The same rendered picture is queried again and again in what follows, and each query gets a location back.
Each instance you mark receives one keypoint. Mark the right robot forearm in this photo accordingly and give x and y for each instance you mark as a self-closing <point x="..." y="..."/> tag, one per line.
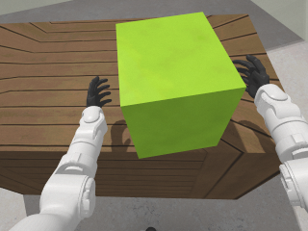
<point x="286" y="124"/>

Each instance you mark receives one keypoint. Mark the left robot hand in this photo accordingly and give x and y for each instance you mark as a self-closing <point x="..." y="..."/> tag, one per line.
<point x="93" y="97"/>

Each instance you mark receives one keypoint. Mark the robot right upper arm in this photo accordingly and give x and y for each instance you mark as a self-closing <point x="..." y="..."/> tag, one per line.
<point x="294" y="179"/>

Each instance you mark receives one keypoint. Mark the pedestal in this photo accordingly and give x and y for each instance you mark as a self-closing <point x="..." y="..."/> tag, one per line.
<point x="45" y="74"/>

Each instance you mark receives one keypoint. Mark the carton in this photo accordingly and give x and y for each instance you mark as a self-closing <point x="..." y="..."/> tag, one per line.
<point x="178" y="88"/>

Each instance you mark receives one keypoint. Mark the robot left upper arm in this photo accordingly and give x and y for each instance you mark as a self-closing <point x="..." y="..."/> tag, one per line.
<point x="67" y="199"/>

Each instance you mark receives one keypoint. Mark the left robot forearm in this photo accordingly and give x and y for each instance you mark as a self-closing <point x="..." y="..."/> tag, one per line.
<point x="81" y="157"/>

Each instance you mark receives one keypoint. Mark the right robot hand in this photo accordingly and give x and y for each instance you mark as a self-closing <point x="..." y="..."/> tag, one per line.
<point x="256" y="74"/>

